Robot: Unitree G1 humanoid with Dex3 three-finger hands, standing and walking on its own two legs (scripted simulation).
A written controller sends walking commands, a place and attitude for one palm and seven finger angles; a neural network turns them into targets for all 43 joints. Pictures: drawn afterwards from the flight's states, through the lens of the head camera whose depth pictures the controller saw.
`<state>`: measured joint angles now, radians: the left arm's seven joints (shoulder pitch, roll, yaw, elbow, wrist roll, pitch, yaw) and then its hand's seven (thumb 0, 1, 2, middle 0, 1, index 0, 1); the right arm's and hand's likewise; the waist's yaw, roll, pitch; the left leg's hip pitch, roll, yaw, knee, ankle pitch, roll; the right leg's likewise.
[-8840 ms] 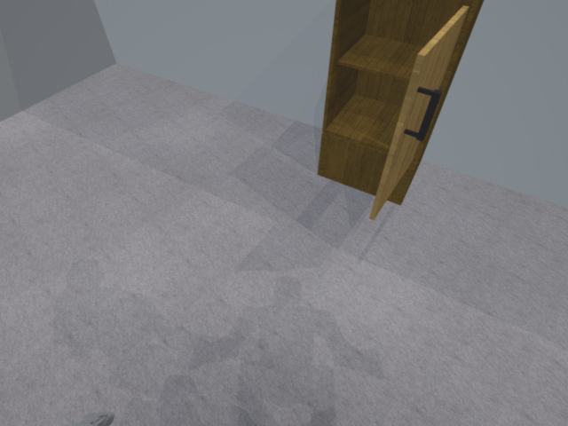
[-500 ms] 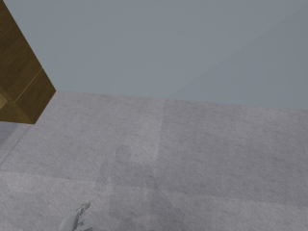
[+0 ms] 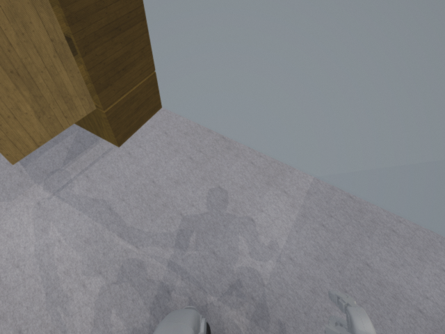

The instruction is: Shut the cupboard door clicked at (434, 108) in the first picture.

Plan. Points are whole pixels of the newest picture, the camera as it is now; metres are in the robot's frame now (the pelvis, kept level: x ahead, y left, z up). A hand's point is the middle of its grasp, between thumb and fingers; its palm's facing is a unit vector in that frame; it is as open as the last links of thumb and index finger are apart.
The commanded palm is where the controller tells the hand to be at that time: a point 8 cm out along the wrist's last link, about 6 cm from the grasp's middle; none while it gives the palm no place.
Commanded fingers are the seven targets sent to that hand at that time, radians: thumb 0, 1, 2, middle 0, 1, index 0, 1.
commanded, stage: walk to a spot facing it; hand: left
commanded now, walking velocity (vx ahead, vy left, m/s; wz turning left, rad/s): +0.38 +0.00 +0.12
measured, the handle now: out of the picture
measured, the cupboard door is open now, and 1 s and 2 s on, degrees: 85 85 85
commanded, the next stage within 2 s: turn to face it in 0.72 s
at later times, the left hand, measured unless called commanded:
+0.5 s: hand (174, 216) +0.36 +0.16 -0.13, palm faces -0.04 -0.98 -0.17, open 7.4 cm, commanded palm none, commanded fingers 0.00 0.90 0.90 -0.20 -0.30 -0.20 -0.30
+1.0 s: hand (165, 232) +0.33 +0.18 -0.16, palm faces +0.31 -0.93 -0.21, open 7.3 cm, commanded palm none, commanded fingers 0.00 0.90 0.90 -0.20 -0.30 -0.20 -0.30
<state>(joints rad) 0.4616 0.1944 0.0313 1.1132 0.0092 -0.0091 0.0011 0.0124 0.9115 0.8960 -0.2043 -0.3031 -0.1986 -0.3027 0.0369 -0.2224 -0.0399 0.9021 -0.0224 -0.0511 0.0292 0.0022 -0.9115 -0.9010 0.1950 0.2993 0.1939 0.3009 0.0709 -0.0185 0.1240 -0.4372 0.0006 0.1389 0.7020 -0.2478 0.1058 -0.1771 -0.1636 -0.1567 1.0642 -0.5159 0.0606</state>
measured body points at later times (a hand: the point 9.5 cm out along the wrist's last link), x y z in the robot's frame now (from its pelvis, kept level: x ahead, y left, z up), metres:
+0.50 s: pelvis +0.21 -0.01 +0.02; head +0.24 -0.01 +0.47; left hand +0.36 +0.21 -0.11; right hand +0.10 -0.23 -0.12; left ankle +0.08 +0.06 -0.71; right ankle +0.33 -0.14 -0.69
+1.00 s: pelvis +0.41 +0.00 +0.01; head +0.43 +0.03 +0.46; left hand +0.32 +0.23 -0.15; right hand +0.59 -0.21 -0.12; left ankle +0.49 +0.12 -0.70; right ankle +0.35 -0.13 -0.71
